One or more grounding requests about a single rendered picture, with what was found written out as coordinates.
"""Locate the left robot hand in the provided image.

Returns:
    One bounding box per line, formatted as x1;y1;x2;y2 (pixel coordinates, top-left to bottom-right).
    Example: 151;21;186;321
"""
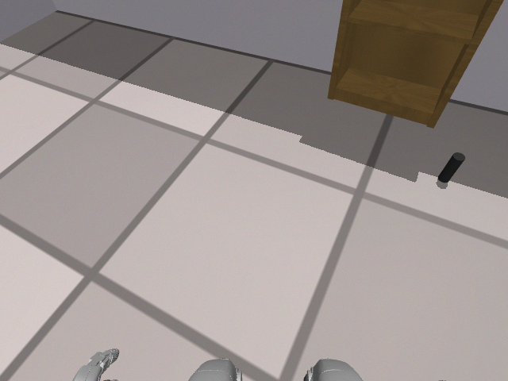
72;348;119;381

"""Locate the can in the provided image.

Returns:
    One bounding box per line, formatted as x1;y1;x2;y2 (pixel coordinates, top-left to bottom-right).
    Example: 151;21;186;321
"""
438;152;465;183

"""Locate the bookshelf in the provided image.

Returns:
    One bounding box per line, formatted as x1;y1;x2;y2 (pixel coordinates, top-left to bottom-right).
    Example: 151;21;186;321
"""
328;0;504;128

